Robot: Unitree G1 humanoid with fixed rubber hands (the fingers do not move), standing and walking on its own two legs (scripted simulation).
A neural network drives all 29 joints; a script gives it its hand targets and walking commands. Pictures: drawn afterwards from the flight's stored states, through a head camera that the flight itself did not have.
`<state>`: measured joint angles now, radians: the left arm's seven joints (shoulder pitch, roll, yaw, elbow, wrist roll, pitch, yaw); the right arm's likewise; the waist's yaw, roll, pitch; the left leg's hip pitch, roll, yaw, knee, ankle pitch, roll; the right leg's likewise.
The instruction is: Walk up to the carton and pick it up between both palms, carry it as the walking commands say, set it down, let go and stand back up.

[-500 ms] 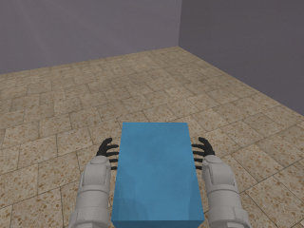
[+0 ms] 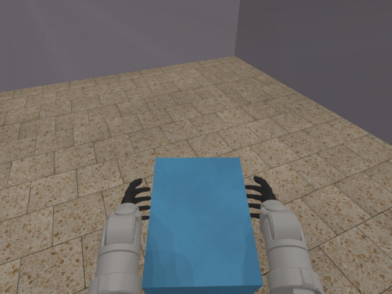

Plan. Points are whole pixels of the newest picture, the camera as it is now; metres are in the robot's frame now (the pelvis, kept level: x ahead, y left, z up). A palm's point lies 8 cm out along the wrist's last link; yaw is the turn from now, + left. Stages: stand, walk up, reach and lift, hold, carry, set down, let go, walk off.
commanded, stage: reach and lift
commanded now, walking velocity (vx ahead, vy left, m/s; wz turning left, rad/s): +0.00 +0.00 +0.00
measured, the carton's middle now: (198, 227) +0.31 +0.00 -0.04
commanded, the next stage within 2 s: hold in 0.48 s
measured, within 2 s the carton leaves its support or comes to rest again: neither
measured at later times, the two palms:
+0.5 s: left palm (130, 217) +0.28 +0.15 +0.05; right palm (271, 213) +0.28 -0.15 +0.05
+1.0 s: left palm (128, 218) +0.28 +0.15 +0.05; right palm (271, 214) +0.28 -0.15 +0.05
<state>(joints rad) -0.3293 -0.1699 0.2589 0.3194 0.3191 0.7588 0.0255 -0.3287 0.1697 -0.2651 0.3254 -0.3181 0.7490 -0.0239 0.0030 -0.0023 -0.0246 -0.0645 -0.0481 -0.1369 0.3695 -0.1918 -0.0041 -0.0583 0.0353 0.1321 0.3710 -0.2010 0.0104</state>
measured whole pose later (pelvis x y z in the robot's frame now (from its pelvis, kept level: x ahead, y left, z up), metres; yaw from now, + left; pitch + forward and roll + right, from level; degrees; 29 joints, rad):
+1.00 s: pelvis -0.01 +0.00 +0.00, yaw +0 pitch -8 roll +0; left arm -0.29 -0.16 0.23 0.28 0.31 0.77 0.01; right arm -0.29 0.16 -0.23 0.29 -0.30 0.77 -0.01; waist 0.00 0.00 -0.02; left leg -0.06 -0.04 -0.13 0.38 -0.19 -0.01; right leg -0.05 0.04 0.12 0.38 -0.20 0.01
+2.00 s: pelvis -0.16 -0.05 -0.01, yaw +21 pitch +3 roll +2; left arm -0.12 -0.13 0.02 -0.48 0.06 1.20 0.23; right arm -0.12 0.13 -0.01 -0.51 -0.09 1.22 -0.25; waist -0.01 0.01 0.01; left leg -0.76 -0.06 0.01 1.23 -0.43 -0.05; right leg -0.38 -0.06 -0.11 0.60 -0.27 -0.03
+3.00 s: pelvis -0.49 -0.30 -0.03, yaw +80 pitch +2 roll -2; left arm -0.13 -0.13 0.05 -0.41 0.09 1.24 0.26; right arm -0.14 0.13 0.00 -0.36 -0.10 1.25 -0.21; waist 0.02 -0.01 -0.01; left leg -0.48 0.00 -0.10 0.71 -0.26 -0.03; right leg -0.67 -0.13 -0.11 1.18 -0.46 0.10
